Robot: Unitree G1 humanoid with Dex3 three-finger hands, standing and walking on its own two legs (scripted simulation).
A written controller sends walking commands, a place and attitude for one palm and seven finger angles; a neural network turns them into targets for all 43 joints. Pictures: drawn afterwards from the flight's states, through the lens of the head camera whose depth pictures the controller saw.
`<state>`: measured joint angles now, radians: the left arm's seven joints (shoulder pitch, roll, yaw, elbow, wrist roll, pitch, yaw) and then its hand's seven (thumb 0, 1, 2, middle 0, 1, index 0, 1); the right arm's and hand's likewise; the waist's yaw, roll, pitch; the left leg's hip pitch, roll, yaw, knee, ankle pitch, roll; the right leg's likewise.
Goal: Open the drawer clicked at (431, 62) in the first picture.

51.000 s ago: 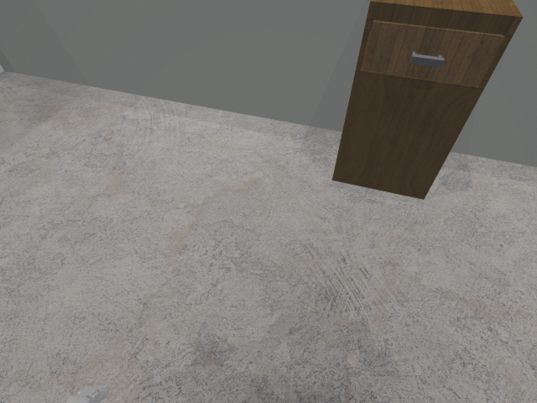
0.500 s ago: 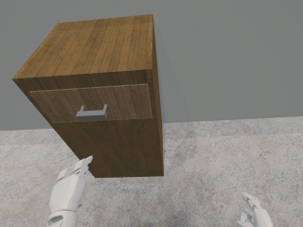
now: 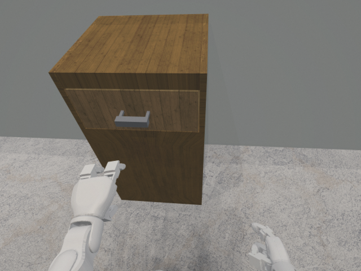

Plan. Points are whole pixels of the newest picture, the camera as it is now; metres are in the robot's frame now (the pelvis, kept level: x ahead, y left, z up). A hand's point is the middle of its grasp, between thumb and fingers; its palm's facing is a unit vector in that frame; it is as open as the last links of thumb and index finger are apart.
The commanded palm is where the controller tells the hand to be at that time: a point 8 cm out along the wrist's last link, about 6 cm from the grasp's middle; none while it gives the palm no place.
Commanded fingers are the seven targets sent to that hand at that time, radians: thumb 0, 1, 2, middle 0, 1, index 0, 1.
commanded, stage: raise the hand with hooked fingers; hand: left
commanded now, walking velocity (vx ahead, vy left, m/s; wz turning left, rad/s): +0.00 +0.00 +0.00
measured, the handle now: (133, 117) +0.57 +0.24 -0.02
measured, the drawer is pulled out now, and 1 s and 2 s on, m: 0.00 0.00 0.00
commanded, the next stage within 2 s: move the hooked fingers above the handle in 1.14 s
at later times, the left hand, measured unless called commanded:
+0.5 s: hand (95, 167) +0.31 +0.24 +0.06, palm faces +0.06 -0.10 -0.99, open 13.3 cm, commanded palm +0.29 +0.24 +0.13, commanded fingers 0.00 -0.50 0.30 -0.30 -1.20 -0.30 -1.20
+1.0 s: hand (96, 145) +0.35 +0.24 +0.10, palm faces +0.00 -0.10 -1.00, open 13.8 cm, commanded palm +0.33 +0.25 +0.16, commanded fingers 0.00 -0.50 0.30 -0.30 -1.20 -0.30 -1.20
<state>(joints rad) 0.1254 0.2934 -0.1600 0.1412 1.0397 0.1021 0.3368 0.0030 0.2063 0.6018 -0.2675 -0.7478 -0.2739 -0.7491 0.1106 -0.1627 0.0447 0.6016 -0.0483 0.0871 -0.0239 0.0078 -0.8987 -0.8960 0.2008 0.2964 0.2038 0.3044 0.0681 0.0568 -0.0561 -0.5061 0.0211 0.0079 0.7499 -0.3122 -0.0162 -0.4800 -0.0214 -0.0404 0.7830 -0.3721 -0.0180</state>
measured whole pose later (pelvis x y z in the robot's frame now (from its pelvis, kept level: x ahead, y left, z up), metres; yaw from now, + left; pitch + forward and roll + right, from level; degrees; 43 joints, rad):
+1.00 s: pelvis +0.05 +0.01 +0.03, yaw +0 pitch +3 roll +1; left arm -0.06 0.44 -0.04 0.08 0.94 0.02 0.07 0.00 -0.49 0.30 -0.32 -1.20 -0.32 -1.20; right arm 0.13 -0.26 -0.02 0.64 -0.01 0.11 -0.03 0.01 -0.90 -0.90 0.20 0.30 0.20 0.30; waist 0.07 0.08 -0.01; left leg -0.30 0.01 0.02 0.49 -0.26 -0.01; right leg -0.27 -0.03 -0.03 0.52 -0.31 0.00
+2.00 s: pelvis +0.04 +0.01 +0.02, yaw -1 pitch +8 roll +0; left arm -0.39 0.42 -0.07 0.53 1.01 -0.02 0.20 0.00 -0.49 0.30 -0.32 -1.20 -0.32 -1.21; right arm 0.23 -0.26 -0.06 0.69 0.01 0.11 -0.05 0.01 -0.90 -0.90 0.20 0.30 0.20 0.30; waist 0.01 0.06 -0.06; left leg -0.44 0.02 0.03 0.59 -0.29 0.00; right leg -0.42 -0.02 -0.02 0.62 -0.33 0.00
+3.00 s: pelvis +0.04 +0.02 +0.00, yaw -3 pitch +17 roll -1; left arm -0.73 0.50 0.03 0.99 1.08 -0.09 0.29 0.00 -0.48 0.30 -0.32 -1.20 -0.32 -1.20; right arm 0.36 -0.26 -0.07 0.73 -0.02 0.12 -0.02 0.00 -0.90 -0.90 0.20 0.30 0.20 0.30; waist -0.10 0.05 -0.12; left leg -0.70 0.04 0.05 0.74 -0.35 0.01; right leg -0.66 0.00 0.01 0.72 -0.36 0.01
